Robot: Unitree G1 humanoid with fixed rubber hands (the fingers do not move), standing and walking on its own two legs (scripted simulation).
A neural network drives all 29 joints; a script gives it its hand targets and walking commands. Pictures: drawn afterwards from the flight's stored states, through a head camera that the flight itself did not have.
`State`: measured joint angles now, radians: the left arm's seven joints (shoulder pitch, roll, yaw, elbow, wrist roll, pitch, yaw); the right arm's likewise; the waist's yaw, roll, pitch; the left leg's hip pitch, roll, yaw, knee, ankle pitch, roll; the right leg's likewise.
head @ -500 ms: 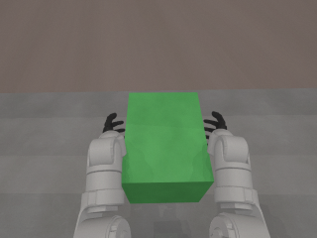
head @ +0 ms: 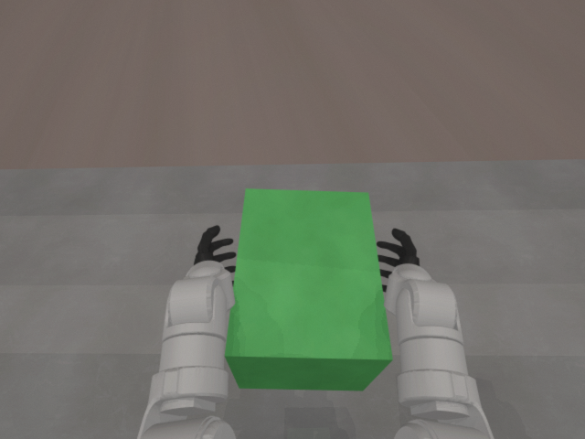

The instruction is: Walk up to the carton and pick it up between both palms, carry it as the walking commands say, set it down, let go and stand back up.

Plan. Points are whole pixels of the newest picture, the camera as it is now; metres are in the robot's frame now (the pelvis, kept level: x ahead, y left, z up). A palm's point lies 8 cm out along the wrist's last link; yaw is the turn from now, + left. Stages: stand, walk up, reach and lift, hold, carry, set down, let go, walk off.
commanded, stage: carry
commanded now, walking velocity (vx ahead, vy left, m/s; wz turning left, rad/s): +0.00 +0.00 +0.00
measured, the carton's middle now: (304, 289) +0.36 +0.00 -0.01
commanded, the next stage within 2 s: hold in 0.78 s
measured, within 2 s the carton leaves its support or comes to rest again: neither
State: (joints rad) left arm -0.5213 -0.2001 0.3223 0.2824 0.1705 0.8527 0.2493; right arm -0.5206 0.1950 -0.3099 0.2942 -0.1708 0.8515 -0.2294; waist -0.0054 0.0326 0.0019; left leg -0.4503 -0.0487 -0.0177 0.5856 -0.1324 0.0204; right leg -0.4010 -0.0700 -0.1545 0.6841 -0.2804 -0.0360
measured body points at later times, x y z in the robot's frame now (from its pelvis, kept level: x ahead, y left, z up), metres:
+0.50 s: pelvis +0.00 +0.00 +0.00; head +0.01 -0.01 +0.45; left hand +0.34 +0.14 +0.05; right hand +0.34 -0.14 +0.04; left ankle +0.11 +0.11 -0.72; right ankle +0.05 -0.10 -0.72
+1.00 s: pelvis +0.00 +0.00 +0.00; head -0.02 +0.00 +0.45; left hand +0.33 +0.14 +0.05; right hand +0.32 -0.14 +0.05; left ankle +0.11 +0.11 -0.72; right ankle +0.05 -0.10 -0.72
